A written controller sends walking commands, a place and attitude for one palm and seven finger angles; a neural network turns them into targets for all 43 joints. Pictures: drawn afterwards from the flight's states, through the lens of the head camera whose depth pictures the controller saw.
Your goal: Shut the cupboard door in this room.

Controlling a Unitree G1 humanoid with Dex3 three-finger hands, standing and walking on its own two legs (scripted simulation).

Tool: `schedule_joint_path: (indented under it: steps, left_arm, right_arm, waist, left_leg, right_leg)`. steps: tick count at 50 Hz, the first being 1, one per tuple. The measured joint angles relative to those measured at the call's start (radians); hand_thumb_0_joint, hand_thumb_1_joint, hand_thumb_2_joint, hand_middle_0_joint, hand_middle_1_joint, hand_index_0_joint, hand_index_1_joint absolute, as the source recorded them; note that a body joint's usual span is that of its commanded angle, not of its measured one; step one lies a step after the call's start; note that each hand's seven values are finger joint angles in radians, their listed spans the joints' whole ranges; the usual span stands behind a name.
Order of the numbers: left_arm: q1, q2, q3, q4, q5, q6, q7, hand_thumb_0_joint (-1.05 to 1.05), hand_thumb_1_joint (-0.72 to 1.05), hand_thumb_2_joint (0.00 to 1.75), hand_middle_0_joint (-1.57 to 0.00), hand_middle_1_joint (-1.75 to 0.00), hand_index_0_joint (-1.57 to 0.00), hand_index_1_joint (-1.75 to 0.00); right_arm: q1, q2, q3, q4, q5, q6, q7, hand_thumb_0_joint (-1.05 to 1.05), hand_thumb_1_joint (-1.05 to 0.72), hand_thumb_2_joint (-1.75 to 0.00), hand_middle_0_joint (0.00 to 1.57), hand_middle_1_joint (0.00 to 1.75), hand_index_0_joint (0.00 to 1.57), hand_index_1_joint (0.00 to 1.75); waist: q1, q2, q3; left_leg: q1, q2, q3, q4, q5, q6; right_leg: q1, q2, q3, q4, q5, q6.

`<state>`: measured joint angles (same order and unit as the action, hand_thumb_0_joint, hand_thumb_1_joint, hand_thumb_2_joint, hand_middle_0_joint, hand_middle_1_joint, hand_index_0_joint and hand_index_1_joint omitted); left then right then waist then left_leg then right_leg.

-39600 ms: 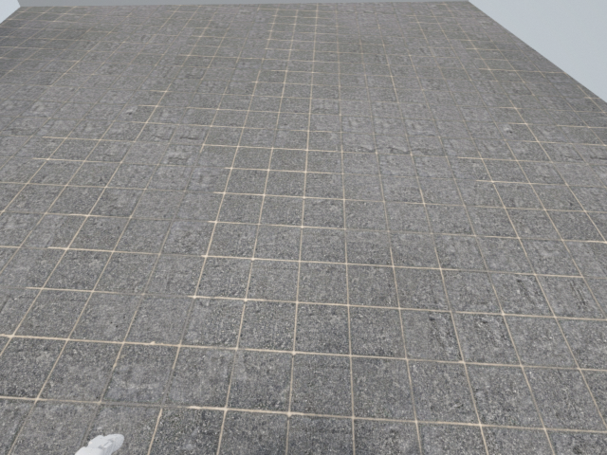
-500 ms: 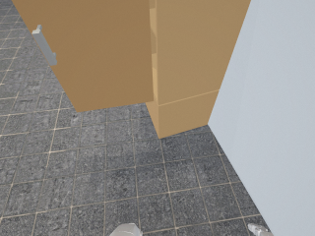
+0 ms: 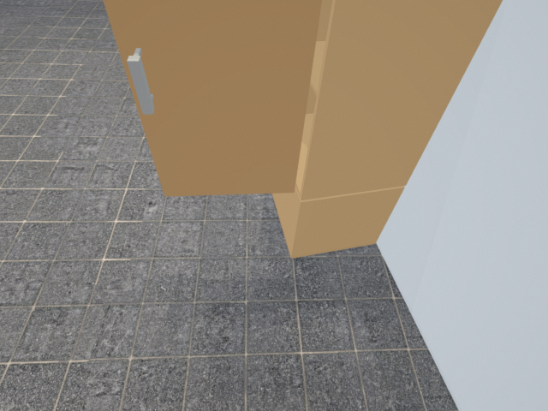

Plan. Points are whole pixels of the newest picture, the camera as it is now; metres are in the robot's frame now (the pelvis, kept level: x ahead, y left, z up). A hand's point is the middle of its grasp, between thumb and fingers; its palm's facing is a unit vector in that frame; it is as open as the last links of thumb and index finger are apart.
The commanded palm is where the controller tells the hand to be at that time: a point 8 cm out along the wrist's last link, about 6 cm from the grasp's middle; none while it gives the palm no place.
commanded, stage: take the last steps up to it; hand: left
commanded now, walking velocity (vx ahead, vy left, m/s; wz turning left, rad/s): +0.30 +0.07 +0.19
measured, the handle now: (143, 81) +0.74 +0.34 +0.06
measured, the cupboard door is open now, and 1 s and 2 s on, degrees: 82 82 82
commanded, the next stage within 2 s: come to a stop and stand still in 0.88 s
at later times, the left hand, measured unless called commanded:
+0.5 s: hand out of the picture -0.02 +0.14 -0.15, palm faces +0.23 -0.94 -0.24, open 7.4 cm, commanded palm none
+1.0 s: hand (142, 303) +0.32 +0.27 -0.16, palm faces +0.15 -0.97 -0.21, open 7.4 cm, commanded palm none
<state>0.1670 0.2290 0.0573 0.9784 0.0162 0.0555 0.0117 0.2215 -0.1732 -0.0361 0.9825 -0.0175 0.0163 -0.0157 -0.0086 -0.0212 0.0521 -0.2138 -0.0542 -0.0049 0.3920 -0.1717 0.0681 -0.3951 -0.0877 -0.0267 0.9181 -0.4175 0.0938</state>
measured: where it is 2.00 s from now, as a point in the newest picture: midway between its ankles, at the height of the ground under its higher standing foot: (232, 395)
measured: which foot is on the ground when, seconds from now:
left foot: down 0.00-0.14, up 0.16-0.64, down 0.66-1.00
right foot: up 0.00-0.12, down 0.14-0.66, up 0.68-1.00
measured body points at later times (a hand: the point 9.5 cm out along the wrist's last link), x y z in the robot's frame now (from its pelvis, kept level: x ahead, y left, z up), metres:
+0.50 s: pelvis +0.08 -0.01 +0.00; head +0.11 -0.05 +0.45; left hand -0.03 +0.19 -0.13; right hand +0.15 -0.25 -0.17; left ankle +0.14 +0.17 -0.67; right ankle -0.01 -0.13 -0.74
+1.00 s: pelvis +0.25 +0.07 -0.01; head +0.27 +0.07 +0.44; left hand +0.32 +0.32 -0.15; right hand +0.32 -0.16 -0.16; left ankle +0.19 +0.16 -0.74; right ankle +0.36 -0.04 -0.70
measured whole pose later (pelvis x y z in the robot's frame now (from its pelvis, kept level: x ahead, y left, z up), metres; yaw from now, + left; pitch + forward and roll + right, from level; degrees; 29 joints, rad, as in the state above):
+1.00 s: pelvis +0.25 +0.07 -0.01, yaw +5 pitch -1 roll +2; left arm 0.17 0.18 0.06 0.98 0.02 -0.01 0.00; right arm 0.25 -0.18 -0.05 1.04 -0.02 -0.07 -0.02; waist 0.02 -0.04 0.04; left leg -0.06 -0.03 0.17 0.36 -0.28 0.04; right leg -0.54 -0.12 -0.08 0.83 -0.22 0.02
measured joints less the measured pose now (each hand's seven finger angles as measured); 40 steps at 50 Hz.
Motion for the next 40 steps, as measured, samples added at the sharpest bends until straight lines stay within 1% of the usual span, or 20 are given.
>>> schedule_joint_path:
  steps: [4, 6, 7, 9, 10, 13, 16, 19, 22, 25, 28, 30, 32, 33, 34, 35, 36, 37, 38, 40]
  left_arm:
    - [-0.005, -0.024, -0.009, -0.001, 0.002, -0.015, -0.012, 0.01, 0.91, 0.90, -0.19, -0.30, -0.19, -0.30]
    - [0.002, -0.037, -0.015, -0.004, 0.002, -0.032, -0.017, 0.01, 0.91, 0.90, -0.19, -0.30, -0.20, -0.30]
    - [0.009, -0.040, -0.016, -0.008, 0.005, -0.046, -0.018, 0.01, 0.91, 0.90, -0.19, -0.30, -0.20, -0.30]
    - [0.026, -0.066, -0.021, -0.004, 0.008, -0.063, -0.012, 0.01, 0.91, 0.90, -0.19, -0.30, -0.20, -0.30]
    - [0.045, -0.077, -0.024, -0.001, 0.007, -0.068, -0.010, 0.01, 0.91, 0.90, -0.19, -0.30, -0.20, -0.30]
    - [0.114, -0.095, -0.018, 0.025, 0.001, -0.084, 0.005, 0.00, 0.92, 0.90, -0.20, -0.30, -0.20, -0.30]
    - [0.171, -0.098, -0.019, 0.062, -0.002, -0.095, 0.005, 0.00, 0.92, 0.90, -0.20, -0.30, -0.20, -0.30]
    - [0.218, -0.105, -0.022, 0.090, -0.001, -0.106, 0.005, 0.01, 0.92, 0.90, -0.20, -0.30, -0.20, -0.30]
    - [0.264, -0.116, -0.025, 0.113, 0.004, -0.117, 0.007, 0.01, 0.92, 0.90, -0.20, -0.30, -0.20, -0.30]
    - [0.307, -0.128, -0.029, 0.136, 0.009, -0.123, 0.009, 0.01, 0.91, 0.90, -0.20, -0.30, -0.20, -0.30]
    - [0.340, -0.135, -0.032, 0.159, 0.013, -0.120, 0.010, 0.01, 0.91, 0.90, -0.20, -0.30, -0.20, -0.30]
    - [0.357, -0.135, -0.031, 0.173, 0.014, -0.115, 0.010, 0.01, 0.91, 0.90, -0.20, -0.30, -0.20, -0.30]
    - [0.376, -0.134, -0.030, 0.189, 0.012, -0.109, 0.009, 0.01, 0.91, 0.90, -0.20, -0.30, -0.20, -0.30]
    - [0.378, -0.134, -0.030, 0.198, 0.007, -0.103, 0.006, 0.01, 0.90, 0.90, -0.20, -0.30, -0.20, -0.30]
    - [0.362, -0.129, -0.029, 0.206, 0.001, -0.092, 0.004, 0.01, 0.90, 0.90, -0.20, -0.30, -0.20, -0.30]
    - [0.342, -0.122, -0.027, 0.207, -0.003, -0.082, 0.005, 0.01, 0.90, 0.90, -0.20, -0.30, -0.20, -0.30]
    - [0.321, -0.114, -0.025, 0.204, -0.006, -0.075, 0.006, 0.01, 0.90, 0.90, -0.20, -0.30, -0.20, -0.30]
    - [0.297, -0.106, -0.020, 0.198, -0.007, -0.071, 0.007, 0.01, 0.91, 0.90, -0.20, -0.30, -0.20, -0.30]
    - [0.271, -0.097, -0.015, 0.188, -0.005, -0.070, 0.006, 0.01, 0.91, 0.90, -0.20, -0.30, -0.20, -0.30]
    - [0.214, -0.078, -0.005, 0.157, 0.000, -0.070, 0.002, 0.01, 0.91, 0.90, -0.20, -0.30, -0.20, -0.30]
  right_arm:
    - [0.061, -0.015, -0.009, 0.031, -0.006, 0.000, 0.000, 0.00, -0.92, -0.90, 0.20, 0.30, 0.20, 0.30]
    - [0.095, -0.022, -0.013, 0.049, -0.003, 0.001, 0.001, 0.00, -0.91, -0.90, 0.20, 0.30, 0.20, 0.30]
    - [0.113, -0.023, -0.016, 0.057, 0.000, 0.002, 0.001, 0.00, -0.91, -0.90, 0.20, 0.30, 0.20, 0.30]
    - [0.129, -0.035, -0.023, 0.081, -0.002, 0.018, 0.005, 0.00, -0.91, -0.90, 0.20, 0.30, 0.20, 0.30]
    - [0.136, -0.041, -0.027, 0.089, -0.006, 0.026, 0.011, 0.01, -0.91, -0.90, 0.20, 0.30, 0.20, 0.30]
    - [0.136, -0.053, -0.038, 0.096, -0.014, 0.032, 0.027, 0.01, -0.91, -0.90, 0.20, 0.30, 0.19, 0.30]
    - [0.122, -0.059, -0.046, 0.082, -0.013, 0.022, 0.035, 0.01, -0.91, -0.90, 0.20, 0.30, 0.19, 0.30]
    - [0.103, -0.059, -0.048, 0.075, -0.011, 0.019, 0.038, 0.01, -0.91, -0.90, 0.20, 0.30, 0.19, 0.30]
    - [0.070, -0.058, -0.045, 0.073, -0.010, 0.024, 0.042, 0.01, -0.91, -0.90, 0.20, 0.30, 0.19, 0.30]
    - [0.020, -0.055, -0.037, 0.065, -0.009, 0.024, 0.047, 0.01, -0.91, -0.90, 0.20, 0.30, 0.19, 0.30]
    - [-0.043, -0.048, -0.025, 0.050, -0.007, 0.015, 0.053, 0.01, -0.92, -0.90, 0.19, 0.30, 0.19, 0.30]
    - [-0.087, -0.040, -0.016, 0.034, -0.005, 0.000, 0.054, 0.01, -0.92, -0.90, 0.19, 0.30, 0.19, 0.30]
    - [-0.122, -0.034, -0.007, 0.012, -0.006, -0.028, 0.049, 0.01, -0.91, -0.90, 0.20, 0.30, 0.19, 0.30]
    - [-0.135, -0.031, -0.005, 0.002, -0.009, -0.046, 0.043, 0.01, -0.91, -0.90, 0.20, 0.30, 0.19, 0.30]
    - [-0.146, -0.023, -0.005, -0.006, -0.008, -0.061, 0.034, 0.01, -0.91, -0.90, 0.20, 0.30, 0.19, 0.30]
    - [-0.153, -0.014, -0.002, -0.010, -0.004, -0.070, 0.028, 0.00, -0.91, -0.90, 0.20, 0.30, 0.19, 0.30]
    - [-0.153, -0.005, 0.001, -0.011, -0.001, -0.076, 0.022, 0.00, -0.91, -0.90, 0.20, 0.30, 0.19, 0.30]
    - [-0.149, 0.005, 0.004, -0.009, 0.000, -0.079, 0.017, 0.00, -0.91, -0.90, 0.20, 0.30, 0.19, 0.30]
    - [-0.141, 0.015, 0.007, -0.005, 0.000, -0.083, 0.012, 0.00, -0.91, -0.90, 0.20, 0.30, 0.19, 0.30]
    - [-0.114, 0.033, 0.012, 0.006, 0.001, -0.091, 0.003, 0.00, -0.91, -0.90, 0.20, 0.30, 0.20, 0.30]
  waist:
    - [-0.026, 0.024, -0.022]
    - [-0.030, 0.036, -0.036]
    - [-0.027, 0.033, -0.045]
    - [-0.018, 0.061, -0.045]
    - [-0.016, 0.069, -0.050]
    - [-0.003, 0.067, -0.061]
    - [-0.007, 0.068, -0.052]
    - [0.000, 0.068, -0.037]
    - [0.022, 0.064, -0.023]
    - [0.047, 0.057, -0.008]
    - [0.074, 0.046, 0.008]
    - [0.090, 0.036, 0.020]
    - [0.095, 0.025, 0.027]
    - [0.087, 0.026, 0.030]
    - [0.082, 0.019, 0.040]
    - [0.084, 0.012, 0.049]
    - [0.086, 0.007, 0.051]
    - [0.086, 0.003, 0.048]
    - [0.083, -0.001, 0.045]
    - [0.075, -0.010, 0.038]
  left_leg:
    - [-0.018, -0.004, -0.012, 0.019, -0.010, -0.013]
    - [-0.034, -0.008, -0.018, 0.057, -0.031, -0.024]
    - [-0.058, -0.016, -0.018, 0.109, -0.077, -0.029]
    - [-0.120, -0.010, -0.029, 0.284, -0.215, -0.046]
    - [-0.157, -0.008, -0.026, 0.375, -0.230, -0.052]
    - [-0.244, 0.020, -0.002, 0.566, -0.157, -0.070]
    - [-0.315, 0.064, -0.005, 0.652, -0.050, -0.093]
    - [-0.365, 0.099, -0.008, 0.673, 0.014, -0.109]
    - [-0.390, 0.122, 0.004, 0.649, 0.035, -0.113]
    - [-0.385, 0.133, 0.033, 0.560, 0.034, -0.109]
    - [-0.343, 0.126, 0.071, 0.411, 0.009, -0.094]
    - [-0.296, 0.108, 0.095, 0.310, -0.024, -0.075]
    - [-0.215, 0.081, 0.119, 0.198, -0.016, -0.051]
    - [-0.198, 0.077, 0.120, 0.193, -0.003, -0.033]
    - [-0.200, 0.070, 0.121, 0.233, -0.035, -0.024]
    - [-0.187, 0.067, 0.127, 0.256, -0.072, -0.020]
    - [-0.163, 0.067, 0.134, 0.253, -0.097, -0.018]
    - [-0.135, 0.066, 0.140, 0.235, -0.109, -0.017]
    - [-0.103, 0.065, 0.145, 0.206, -0.107, -0.025]
    - [-0.042, 0.058, 0.150, 0.140, -0.094, -0.024]
  right_leg:
    - [0.085, 0.029, -0.023, -0.179, -0.030, -0.028]
    - [0.159, 0.043, -0.040, -0.326, 0.015, -0.043]
    - [0.195, 0.040, -0.040, -0.407, 0.041, -0.061]
    - [0.206, 0.051, -0.056, -0.403, 0.095, -0.098]
    - [0.220, 0.049, -0.064, -0.413, 0.098, -0.109]
    - [0.281, 0.036, -0.060, -0.490, 0.116, -0.114]
    - [0.339, 0.025, -0.072, -0.566, 0.138, -0.108]
    - [0.384, 0.015, -0.097, -0.609, 0.136, -0.101]
    - [0.415, 0.003, -0.116, -0.626, 0.118, -0.089]
    - [0.440, -0.011, -0.130, -0.634, 0.094, -0.072]
    - [0.460, -0.028, -0.140, -0.629, 0.060, -0.046]
    - [0.467, -0.042, -0.144, -0.603, 0.025, -0.024]
    - [0.442, -0.065, -0.137, -0.494, -0.039, -0.011]
    - [0.397, -0.077, -0.132, -0.371, -0.070, -0.019]
    - [0.332, -0.081, -0.094, -0.199, -0.095, -0.037]
    - [0.260, -0.070, -0.048, -0.024, -0.108, -0.057]
    - [0.190, -0.059, -0.022, 0.122, -0.102, -0.071]
    - [0.123, -0.050, -0.013, 0.228, -0.079, -0.079]
    - [0.065, -0.045, -0.014, 0.293, -0.048, -0.083]
    - [-0.031, -0.044, -0.027, 0.328, 0.006, -0.083]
